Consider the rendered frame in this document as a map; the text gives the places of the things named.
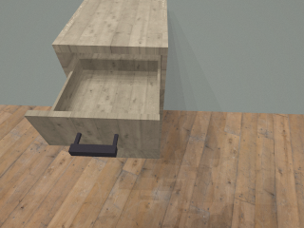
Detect handle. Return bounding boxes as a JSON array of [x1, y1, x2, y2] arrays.
[[68, 132, 119, 158]]

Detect drawer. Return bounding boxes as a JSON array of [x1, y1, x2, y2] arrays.
[[24, 57, 161, 149]]

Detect cabinet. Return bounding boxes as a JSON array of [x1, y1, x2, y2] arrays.
[[52, 0, 168, 160]]

